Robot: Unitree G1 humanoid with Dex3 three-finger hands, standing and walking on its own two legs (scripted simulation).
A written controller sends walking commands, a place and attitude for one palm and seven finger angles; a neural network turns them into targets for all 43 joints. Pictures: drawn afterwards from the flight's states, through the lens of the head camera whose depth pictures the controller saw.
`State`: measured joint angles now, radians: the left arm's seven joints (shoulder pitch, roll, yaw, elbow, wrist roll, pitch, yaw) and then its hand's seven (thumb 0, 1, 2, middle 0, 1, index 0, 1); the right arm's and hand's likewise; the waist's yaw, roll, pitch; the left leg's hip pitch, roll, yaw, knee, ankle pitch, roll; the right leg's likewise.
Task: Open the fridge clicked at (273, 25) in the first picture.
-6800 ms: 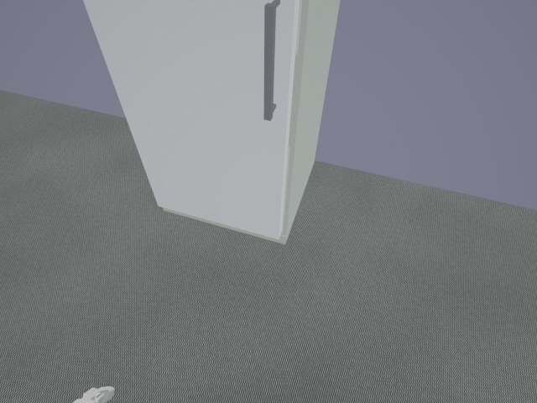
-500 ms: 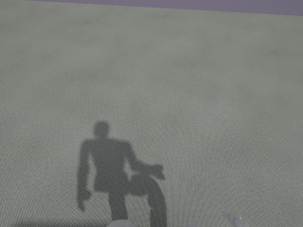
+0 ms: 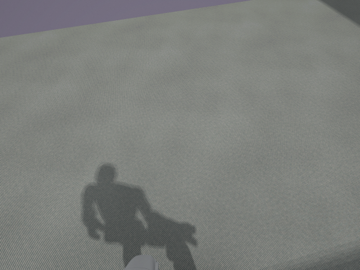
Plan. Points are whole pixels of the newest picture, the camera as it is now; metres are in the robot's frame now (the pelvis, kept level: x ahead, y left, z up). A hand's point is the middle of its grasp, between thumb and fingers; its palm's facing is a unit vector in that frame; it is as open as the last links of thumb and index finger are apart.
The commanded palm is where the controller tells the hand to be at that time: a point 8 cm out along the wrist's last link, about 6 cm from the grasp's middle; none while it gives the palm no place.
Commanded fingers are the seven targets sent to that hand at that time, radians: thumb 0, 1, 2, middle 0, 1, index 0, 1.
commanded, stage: turn to face it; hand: right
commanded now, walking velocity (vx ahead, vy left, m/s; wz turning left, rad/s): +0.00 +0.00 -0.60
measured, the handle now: out of the picture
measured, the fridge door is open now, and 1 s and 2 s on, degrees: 0 0 0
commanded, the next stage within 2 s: none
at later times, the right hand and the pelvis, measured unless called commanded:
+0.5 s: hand out of the picture +0.00 -0.13 -0.14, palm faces +0.32 +0.90 -0.30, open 7.4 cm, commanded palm none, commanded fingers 0.00 -0.90 -0.90 0.20 0.30 0.20 0.30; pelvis -0.03 +0.08 +0.00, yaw -18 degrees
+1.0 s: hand out of the picture -0.18 -0.15 -0.18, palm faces +0.62 +0.74 -0.26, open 7.4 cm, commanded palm none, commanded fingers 0.00 -0.90 -0.90 0.20 0.30 0.20 0.30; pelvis -0.06 +0.04 -0.01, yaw -37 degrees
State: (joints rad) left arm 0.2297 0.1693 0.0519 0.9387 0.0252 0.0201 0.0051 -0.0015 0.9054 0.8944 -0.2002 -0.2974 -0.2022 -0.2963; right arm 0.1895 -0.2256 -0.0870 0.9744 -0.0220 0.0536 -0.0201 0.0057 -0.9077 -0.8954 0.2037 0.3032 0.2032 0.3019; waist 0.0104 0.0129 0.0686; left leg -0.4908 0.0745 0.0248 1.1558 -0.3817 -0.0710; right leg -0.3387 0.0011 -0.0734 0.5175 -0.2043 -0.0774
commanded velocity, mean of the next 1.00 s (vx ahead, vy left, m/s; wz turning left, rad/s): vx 0.00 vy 0.00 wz -0.60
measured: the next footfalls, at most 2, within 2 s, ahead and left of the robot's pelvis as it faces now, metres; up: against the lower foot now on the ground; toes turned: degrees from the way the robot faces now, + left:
left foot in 0.38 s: +0.02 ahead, +0.18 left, +0.00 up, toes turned -13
right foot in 0.88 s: -0.09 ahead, -0.05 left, +0.00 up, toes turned -40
